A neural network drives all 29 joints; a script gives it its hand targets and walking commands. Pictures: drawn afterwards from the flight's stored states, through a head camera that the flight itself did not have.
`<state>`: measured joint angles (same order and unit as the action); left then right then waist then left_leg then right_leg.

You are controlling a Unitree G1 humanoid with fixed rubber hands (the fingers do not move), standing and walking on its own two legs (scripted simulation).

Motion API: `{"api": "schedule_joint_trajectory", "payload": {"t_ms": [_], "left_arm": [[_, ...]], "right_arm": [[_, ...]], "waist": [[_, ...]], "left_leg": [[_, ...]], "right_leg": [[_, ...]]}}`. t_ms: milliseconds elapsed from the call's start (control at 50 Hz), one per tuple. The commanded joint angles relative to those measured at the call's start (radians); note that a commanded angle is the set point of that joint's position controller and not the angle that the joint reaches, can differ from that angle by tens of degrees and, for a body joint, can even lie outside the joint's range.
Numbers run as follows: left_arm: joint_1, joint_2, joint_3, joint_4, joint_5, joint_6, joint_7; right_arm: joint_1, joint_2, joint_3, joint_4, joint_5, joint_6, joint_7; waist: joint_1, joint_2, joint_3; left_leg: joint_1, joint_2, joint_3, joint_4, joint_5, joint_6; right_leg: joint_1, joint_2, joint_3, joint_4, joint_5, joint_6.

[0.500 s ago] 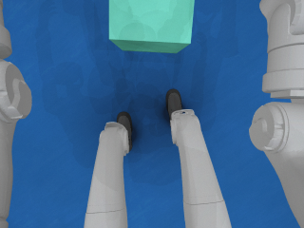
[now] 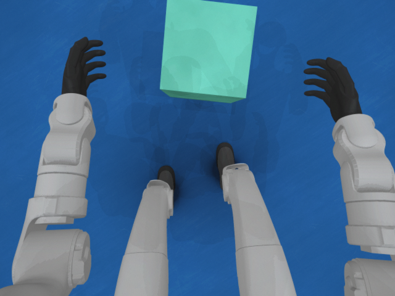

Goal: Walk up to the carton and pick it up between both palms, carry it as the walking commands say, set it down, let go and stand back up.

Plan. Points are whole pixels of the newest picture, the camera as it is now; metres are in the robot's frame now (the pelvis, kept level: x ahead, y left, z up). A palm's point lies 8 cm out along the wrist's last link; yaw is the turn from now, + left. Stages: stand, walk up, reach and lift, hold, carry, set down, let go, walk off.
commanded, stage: let go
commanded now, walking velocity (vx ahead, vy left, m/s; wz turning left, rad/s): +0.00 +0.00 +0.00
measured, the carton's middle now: (205, 60) +0.56 -0.06 -0.57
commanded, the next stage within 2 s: stand in 1.08 s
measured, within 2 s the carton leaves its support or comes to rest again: neither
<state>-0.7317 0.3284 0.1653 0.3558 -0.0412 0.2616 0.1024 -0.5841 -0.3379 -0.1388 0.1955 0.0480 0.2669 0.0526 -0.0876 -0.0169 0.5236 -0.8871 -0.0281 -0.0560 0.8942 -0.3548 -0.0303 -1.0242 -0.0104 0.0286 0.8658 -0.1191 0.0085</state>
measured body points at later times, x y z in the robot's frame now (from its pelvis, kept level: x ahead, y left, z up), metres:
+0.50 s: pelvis +0.03 +0.00 +0.04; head +0.07 +0.01 +0.49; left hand +0.26 +0.23 -0.04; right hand +0.22 -0.23 -0.02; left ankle +0.03 +0.14 -0.68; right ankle +0.11 -0.12 -0.68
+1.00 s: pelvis +0.08 -0.04 +0.06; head +0.09 -0.04 +0.51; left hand +0.22 +0.22 -0.02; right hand +0.29 -0.24 -0.02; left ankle +0.04 +0.11 -0.68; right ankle +0.07 -0.11 -0.68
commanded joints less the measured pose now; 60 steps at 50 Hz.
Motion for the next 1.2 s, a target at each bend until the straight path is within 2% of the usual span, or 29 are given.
{"api": "schedule_joint_trajectory", "payload": {"t_ms": [0,20,40,60,80,160,180,220,260,280,300,340,360,400,460,480,540,580,600,620,680,700,760,840,880,940,1000,1040,1180], "left_arm": [[-0.007,0.045,0.003,-0.198,0.023,-0.032,-0.013],[0.225,0.082,0.01,-0.256,0.077,-0.028,-0.008],[0.196,0.048,0.017,-0.139,0.078,-0.04,-0.02],[0.259,0.054,0.019,-0.148,0.104,-0.054,-0.016],[0.24,0.021,0.039,-0.052,0.125,-0.075,-0.026],[0.283,0.025,0.064,0.085,0.168,-0.137,-0.057],[0.345,-0.043,0.018,0.103,0.148,-0.16,-0.076],[0.426,-0.064,-0.024,0.172,0.096,-0.174,-0.103],[0.449,-0.115,-0.056,0.245,0.036,-0.167,-0.139],[0.579,-0.142,-0.067,0.299,0.053,-0.156,-0.138],[0.405,-0.076,-0.059,0.315,0.013,-0.159,-0.138],[0.494,-0.074,-0.057,0.272,0.017,-0.176,-0.14],[0.564,-0.069,-0.049,0.244,0.05,-0.185,-0.14],[0.61,-0.095,-0.081,0.159,0.041,-0.231,-0.142],[0.737,-0.075,-0.079,0.022,0.091,-0.261,-0.131],[0.635,-0.054,-0.055,0.036,0.087,-0.268,-0.128],[0.687,-0.046,-0.052,-0.035,0.102,-0.28,-0.12],[0.772,-0.035,-0.056,-0.05,0.122,-0.258,-0.125],[0.785,-0.031,-0.055,-0.081,0.121,-0.25,-0.13],[0.793,-0.027,-0.066,-0.041,0.091,-0.23,-0.142],[0.863,-0.029,-0.091,0.031,0.031,-0.196,-0.174],[0.819,-0.03,-0.082,-0.024,0.041,-0.202,-0.172],[0.877,-0.012,-0.077,0.03,0.04,-0.198,-0.186],[0.912,0.012,-0.098,0.024,0.016,-0.211,-0.178],[0.852,-0.02,-0.101,-0.025,0.022,-0.204,-0.169],[0.829,-0.027,-0.103,-0.049,0.027,-0.2,-0.161],[0.821,-0.018,-0.116,-0.108,0.019,-0.204,-0.156],[0.957,0.137,-0.069,0.15,0.089,-0.223,-0.116],[0.901,0.107,-0.083,0.231,0.102,-0.28,-0.112]], "right_arm": [[0.095,-0.122,0.035,-0.101,0.044,-0.028,0.02],[0.361,-0.108,0.058,-0.175,0.051,-0.037,0.023],[0.333,-0.043,0.067,-0.065,0.06,-0.046,0.03],[0.408,-0.036,0.073,-0.067,0.075,-0.067,0.039],[0.372,0.0,0.058,0.028,0.049,-0.084,0.042],[0.333,0.024,0.001,0.127,-0.022,-0.147,0.043],[0.391,0.023,-0.006,0.119,-0.06,-0.169,0.038],[0.449,0.017,0.005,0.105,-0.052,-0.174,0.034],[0.49,0.019,0.026,0.18,-0.063,-0.162,0.025],[0.603,0.056,0.069,0.204,-0.069,-0.149,0.027],[0.388,-0.001,0.043,0.201,-0.053,-0.144,0.029],[0.494,-0.005,0.069,0.169,-0.071,-0.137,0.029],[0.578,0.004,0.071,0.14,-0.09,-0.143,0.03],[0.607,0.076,0.072,0.068,-0.08,-0.186,0.023],[0.787,0.056,0.084,-0.002,-0.103,-0.197,0.027],[0.664,-0.008,0.069,0.002,-0.082,-0.207,0.046],[0.677,-0.022,0.077,-0.009,-0.08,-0.201,0.053],[0.731,0.017,0.082,0.022,-0.085,-0.201,0.046],[0.735,0.01,0.063,0.027,-0.085,-0.201,0.04],[0.74,0.048,0.07,0.029,-0.066,-0.204,0.02],[0.792,0.028,0.078,0.07,-0.07,-0.199,-0.01],[0.745,0.027,0.089,0.039,-0.07,-0.191,-0.009],[0.802,0.056,0.109,0.068,-0.063,-0.173,-0.018],[0.809,0.066,0.102,0.096,-0.069,-0.141,-0.033],[0.803,0.044,0.105,0.088,-0.081,-0.115,-0.046],[0.749,0.039,0.076,0.052,-0.108,-0.078,-0.058],[0.728,0.032,0.04,-0.01,-0.11,-0.07,-0.069],[0.798,-0.095,0.037,0.223,-0.084,-0.147,-0.075],[0.785,-0.079,0.042,0.319,-0.103,-0.266,-0.059]], "waist": [[0.076,0.091,-1.867],[0.089,0.119,-1.963],[0.075,0.068,-1.741],[0.101,0.144,-1.664],[0.097,0.117,-1.478],[0.072,0.083,-0.99],[0.021,0.024,-0.851],[0.025,0.019,-0.812],[-0.034,-0.029,-0.614],[0.006,-0.025,-0.622],[0.007,0.014,-0.455],[-0.011,0.012,-0.451],[0.02,0.027,-0.534],[0.031,-0.101,-0.602],[0.045,0.07,-0.729],[0.084,0.194,-0.596],[0.109,0.255,-0.52],[0.104,0.172,-0.537],[0.086,0.21,-0.607],[0.079,0.096,-0.582],[0.053,-0.034,-0.536],[0.077,-0.016,-0.568],[0.083,-0.179,-0.568],[0.087,-0.225,-0.588],[0.091,-0.103,-0.55],[0.115,-0.095,-0.54],[0.144,0.02,-0.64],[0.096,0.12,-0.725],[0.088,0.033,-0.673]], "left_leg": [[0.132,-0.064,0.083,-0.121,0.227,0.0],[0.298,-0.064,0.079,-0.145,0.281,-0.007],[0.218,-0.053,0.081,-0.157,0.216,0.009],[0.234,-0.05,0.075,-0.176,0.274,-0.006],[0.145,-0.046,0.083,-0.173,0.26,-0.001],[0.055,-0.022,0.071,-0.259,0.023,0.009],[0.056,-0.009,0.072,-0.306,-0.084,0.028],[0.148,0.014,0.072,-0.342,-0.167,0.026],[0.102,0.026,0.073,-0.411,-0.296,0.052],[0.179,0.037,0.059,-0.489,-0.277,0.056],[0.058,0.054,0.04,-0.53,-0.413,0.065],[0.045,0.079,0.038,-0.622,-0.445,0.09],[0.076,0.069,0.035,-0.629,-0.332,0.089],[0.213,0.023,0.038,-0.532,-0.049,0.076],[0.451,0.039,0.033,-0.583,0.005,0.071],[0.228,0.097,0.008,-0.691,-0.236,0.103],[0.106,0.136,-0.034,-0.813,-0.394,0.125],[0.243,0.053,0.02,-0.686,-0.142,0.077],[0.365,0.034,0.02,-0.645,-0.054,0.061],[0.564,-0.019,0.047,-0.537,0.145,0.031],[0.669,-0.035,0.071,-0.479,0.232,0.007],[0.648,-0.05,0.086,-0.482,0.182,0.026],[0.563,-0.074,0.1,-0.465,0.19,0.016],[0.599,-0.067,0.101,-0.478,0.269,0.028],[0.64,-0.05,0.117,-0.456,0.251,0.019],[0.688,-0.033,0.14,-0.428,0.278,0.031],[0.73,-0.027,0.148,-0.397,0.406,0.029],[0.717,0.071,0.043,-0.394,0.3,0.009],[0.702,0.115,-0.004,-0.397,0.35,0.036]], "right_leg": [[1.096,0.049,0.005,0.015,0.361,0.007],[1.187,0.061,-0.011,-0.014,0.383,0.005],[1.082,0.057,-0.007,-0.042,0.322,0.012],[1.03,0.063,-0.014,-0.054,0.353,0.003],[0.973,0.063,-0.002,-0.067,0.373,0.009],[0.791,0.067,-0.02,-0.149,0.058,0.025],[0.792,0.066,-0.023,-0.199,-0.068,0.022],[0.834,0.054,-0.051,-0.236,-0.201,0.021],[0.851,0.058,-0.055,-0.282,-0.313,0.024],[0.922,0.066,-0.086,-0.305,-0.268,0.033],[0.848,0.073,-0.114,-0.274,-0.337,0.048],[1.064,0.097,-0.1,-0.293,-0.262,0.049],[1.145,0.099,-0.095,-0.29,-0.156,0.052],[1.086,0.074,-0.036,-0.338,-0.006,0.031],[1.195,0.077,-0.061,-0.331,0.02,0.051],[1.291,0.119,-0.098,-0.288,-0.039,0.08],[1.465,0.159,-0.116,-0.246,-0.042,0.093],[1.346,0.116,-0.062,-0.351,0.011,0.064],[1.331,0.103,-0.042,-0.377,0.025,0.053],[1.107,0.055,-0.016,-0.445,0.029,0.043],[1.038,0.0,0.019,-0.498,0.161,0.056],[1.075,0.01,0.013,-0.485,0.106,0.058],[1.155,-0.015,0.072,-0.506,0.219,0.078],[1.17,-0.002,0.039,-0.469,0.433,0.087],[1.077,-0.009,0.048,-0.48,0.292,0.065],[0.972,-0.008,0.005,-0.455,0.151,0.04],[0.95,-0.005,-0.025,-0.396,0.23,0.007],[0.852,-0.044,0.022,-0.388,0.161,0.0],[0.83,-0.063,0.017,-0.412,0.113,-0.015]]}}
